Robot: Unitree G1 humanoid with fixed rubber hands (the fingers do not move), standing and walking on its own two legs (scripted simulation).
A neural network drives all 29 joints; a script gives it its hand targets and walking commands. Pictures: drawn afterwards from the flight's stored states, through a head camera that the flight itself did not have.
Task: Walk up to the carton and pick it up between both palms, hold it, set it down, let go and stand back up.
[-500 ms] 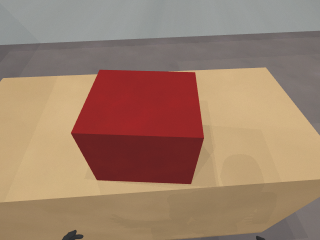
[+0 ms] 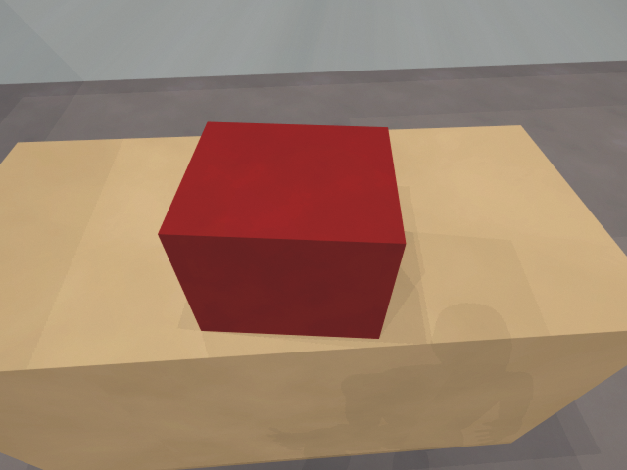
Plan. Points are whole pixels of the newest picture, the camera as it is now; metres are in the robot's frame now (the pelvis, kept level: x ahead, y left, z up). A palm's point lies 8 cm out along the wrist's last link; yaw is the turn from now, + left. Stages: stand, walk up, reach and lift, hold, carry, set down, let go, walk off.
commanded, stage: stand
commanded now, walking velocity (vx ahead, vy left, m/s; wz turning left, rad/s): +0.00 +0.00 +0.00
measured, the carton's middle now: (293, 230) +0.44 +0.05 +0.05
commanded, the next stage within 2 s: none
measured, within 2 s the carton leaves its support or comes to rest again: neither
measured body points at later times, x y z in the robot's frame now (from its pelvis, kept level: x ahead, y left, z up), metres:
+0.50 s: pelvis +0.01 +0.00 +0.00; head +0.01 +0.00 +0.45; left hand +0.05 +0.26 -0.13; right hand +0.05 -0.26 -0.14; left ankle +0.06 +0.12 -0.74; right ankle +0.00 -0.13 -0.74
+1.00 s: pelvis +0.02 +0.00 +0.00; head +0.02 +0.00 +0.45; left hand +0.05 +0.26 -0.13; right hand +0.04 -0.26 -0.14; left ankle +0.06 +0.12 -0.74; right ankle +0.00 -0.13 -0.74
